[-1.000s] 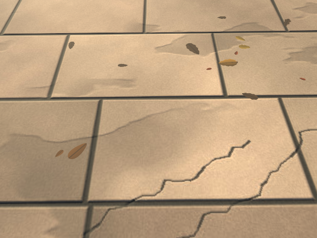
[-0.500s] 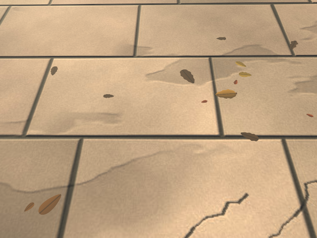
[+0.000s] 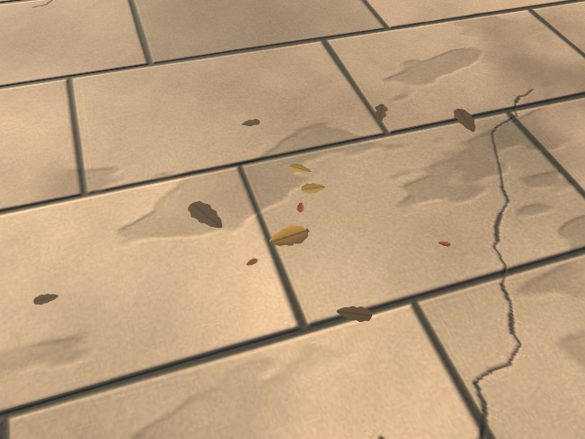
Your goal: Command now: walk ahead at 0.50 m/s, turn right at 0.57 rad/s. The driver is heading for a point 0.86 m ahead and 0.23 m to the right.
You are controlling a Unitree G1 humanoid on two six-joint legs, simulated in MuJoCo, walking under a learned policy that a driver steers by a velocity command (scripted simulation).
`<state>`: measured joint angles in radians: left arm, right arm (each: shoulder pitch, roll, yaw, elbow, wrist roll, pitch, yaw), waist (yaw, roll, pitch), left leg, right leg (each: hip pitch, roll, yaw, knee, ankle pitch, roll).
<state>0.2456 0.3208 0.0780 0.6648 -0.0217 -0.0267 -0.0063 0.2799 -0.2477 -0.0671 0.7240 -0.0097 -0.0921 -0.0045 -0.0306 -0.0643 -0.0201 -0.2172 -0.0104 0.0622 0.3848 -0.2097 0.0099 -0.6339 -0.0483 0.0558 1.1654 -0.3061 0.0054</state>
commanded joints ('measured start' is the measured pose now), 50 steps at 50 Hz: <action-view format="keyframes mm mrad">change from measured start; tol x32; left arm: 1 -38 16 0 -87 5 -3 -6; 50 -46 9 -13 -68 19 -39 5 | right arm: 1 -42 -139 -35 -35 0 -19 -4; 33 -343 -123 4 -125 15 -25 25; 50 -1 -158 -16 8 15 -18 17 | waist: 1 20 151 33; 13 67 156 -14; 16 83 -267 -363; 38 6 -56 -58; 40 -11 372 -303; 50 10 149 25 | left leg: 1 83 279 -184 -213 199 189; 10 209 298 30 -170 275 110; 14 129 234 148 337 748 38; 16 -518 -21 -39 994 -388 -55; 17 -625 32 -163 1045 -321 -34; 36 -228 23 -130 117 184 -21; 40 545 381 -720 -3 -69 282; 50 95 229 -311 -219 188 225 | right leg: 1 -145 -60 39 -71 96 22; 11 13 -8 -97 -502 167 -70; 14 499 127 -168 -599 171 -158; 16 1039 -284 749 -805 -32 -439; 24 411 -115 285 -927 363 -305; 36 486 -105 342 -782 214 -202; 42 -173 79 146 137 -170 -32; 50 -63 -49 10 -214 80 -4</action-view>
